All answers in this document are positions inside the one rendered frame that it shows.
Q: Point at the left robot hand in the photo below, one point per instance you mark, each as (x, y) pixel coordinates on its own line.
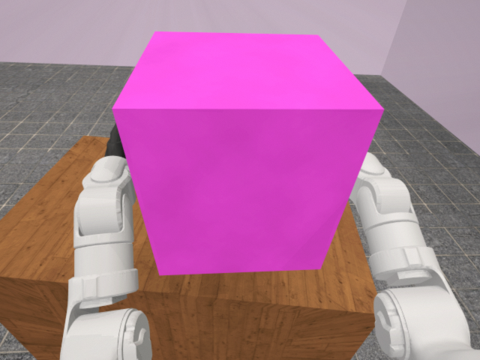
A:
(114, 145)

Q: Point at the carton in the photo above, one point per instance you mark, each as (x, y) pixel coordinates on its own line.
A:
(243, 148)

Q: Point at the robot left upper arm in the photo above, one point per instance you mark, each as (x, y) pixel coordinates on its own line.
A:
(112, 335)

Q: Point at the robot right upper arm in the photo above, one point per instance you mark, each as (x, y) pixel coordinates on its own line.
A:
(421, 323)

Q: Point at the robot right forearm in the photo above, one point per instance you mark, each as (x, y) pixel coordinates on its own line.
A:
(398, 251)

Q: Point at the robot left forearm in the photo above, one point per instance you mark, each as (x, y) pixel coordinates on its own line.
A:
(103, 233)

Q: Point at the pedestal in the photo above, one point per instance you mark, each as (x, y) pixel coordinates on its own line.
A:
(317, 314)

